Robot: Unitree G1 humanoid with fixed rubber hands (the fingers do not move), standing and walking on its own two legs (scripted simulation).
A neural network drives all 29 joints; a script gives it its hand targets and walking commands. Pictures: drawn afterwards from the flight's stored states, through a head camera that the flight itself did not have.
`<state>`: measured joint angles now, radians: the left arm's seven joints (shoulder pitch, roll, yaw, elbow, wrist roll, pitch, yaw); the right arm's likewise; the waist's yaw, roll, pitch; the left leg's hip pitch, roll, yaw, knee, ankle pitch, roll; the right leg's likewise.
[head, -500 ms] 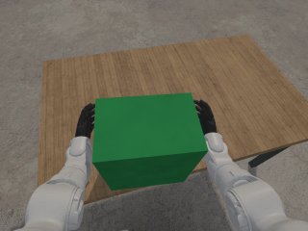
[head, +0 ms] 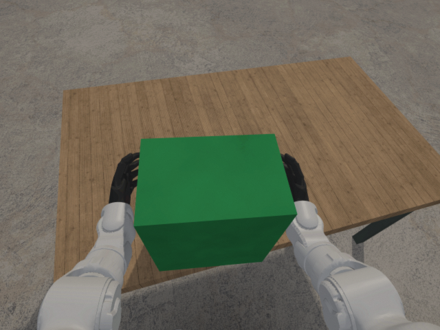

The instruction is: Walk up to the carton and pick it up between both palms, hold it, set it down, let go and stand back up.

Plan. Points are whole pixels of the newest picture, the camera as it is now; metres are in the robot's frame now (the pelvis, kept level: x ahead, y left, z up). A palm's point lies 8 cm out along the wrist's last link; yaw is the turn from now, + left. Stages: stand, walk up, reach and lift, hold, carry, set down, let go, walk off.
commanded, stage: reach and lift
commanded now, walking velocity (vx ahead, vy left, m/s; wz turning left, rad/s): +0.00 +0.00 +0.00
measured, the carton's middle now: (210, 209) +0.37 +0.04 -0.05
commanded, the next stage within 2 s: none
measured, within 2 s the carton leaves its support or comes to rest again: leaves its support in 1.12 s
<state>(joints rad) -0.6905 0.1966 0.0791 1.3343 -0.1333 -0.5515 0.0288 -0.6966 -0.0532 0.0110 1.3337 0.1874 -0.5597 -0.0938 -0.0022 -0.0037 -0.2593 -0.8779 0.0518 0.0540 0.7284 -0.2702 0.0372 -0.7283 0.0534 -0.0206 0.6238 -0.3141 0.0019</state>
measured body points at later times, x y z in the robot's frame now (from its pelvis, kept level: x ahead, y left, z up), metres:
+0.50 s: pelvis +0.00 +0.00 +0.00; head +0.09 +0.03 +0.44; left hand +0.39 +0.21 -0.01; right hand +0.39 -0.13 +0.00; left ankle +0.03 +0.08 -0.71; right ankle -0.03 -0.13 -0.71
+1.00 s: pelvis +0.00 +0.00 +0.00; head +0.08 +0.03 +0.44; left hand +0.38 +0.20 -0.01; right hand +0.38 -0.13 +0.00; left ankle +0.03 +0.08 -0.71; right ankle -0.03 -0.13 -0.71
